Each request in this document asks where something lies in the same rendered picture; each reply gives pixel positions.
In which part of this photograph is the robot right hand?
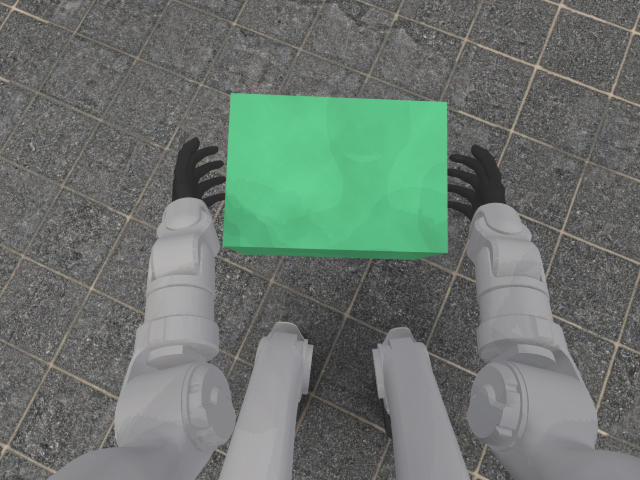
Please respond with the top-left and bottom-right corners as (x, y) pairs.
(447, 144), (506, 221)

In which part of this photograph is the robot right forearm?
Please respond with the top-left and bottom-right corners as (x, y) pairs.
(466, 203), (598, 443)

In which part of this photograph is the robot right thigh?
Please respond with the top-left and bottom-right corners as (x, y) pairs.
(372, 337), (471, 480)

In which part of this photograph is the carton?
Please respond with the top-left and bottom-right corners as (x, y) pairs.
(223, 93), (448, 260)

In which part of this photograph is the robot left upper arm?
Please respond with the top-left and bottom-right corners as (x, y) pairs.
(47, 361), (236, 480)

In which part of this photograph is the robot right upper arm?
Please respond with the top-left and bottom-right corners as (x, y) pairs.
(467, 360), (640, 480)

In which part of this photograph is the robot thigh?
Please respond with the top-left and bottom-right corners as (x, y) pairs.
(218, 332), (314, 480)
(372, 337), (471, 480)

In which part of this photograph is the robot left thigh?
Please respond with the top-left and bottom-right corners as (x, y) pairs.
(218, 332), (314, 480)

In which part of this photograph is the robot left hand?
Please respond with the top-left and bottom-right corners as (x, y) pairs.
(172, 137), (226, 207)

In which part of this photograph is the robot left forearm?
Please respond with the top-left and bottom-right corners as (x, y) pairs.
(114, 197), (220, 444)

